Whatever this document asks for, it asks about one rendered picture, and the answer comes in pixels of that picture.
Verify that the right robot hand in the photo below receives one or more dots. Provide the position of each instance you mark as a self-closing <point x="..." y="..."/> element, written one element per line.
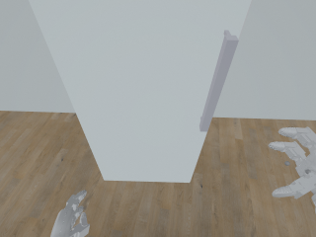
<point x="307" y="182"/>

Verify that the handle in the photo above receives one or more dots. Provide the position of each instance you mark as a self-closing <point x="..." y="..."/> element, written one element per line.
<point x="224" y="60"/>

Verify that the left robot hand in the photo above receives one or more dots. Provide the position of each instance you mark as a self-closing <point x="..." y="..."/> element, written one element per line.
<point x="66" y="218"/>

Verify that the fridge door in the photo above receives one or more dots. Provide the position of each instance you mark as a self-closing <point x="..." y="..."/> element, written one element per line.
<point x="138" y="73"/>

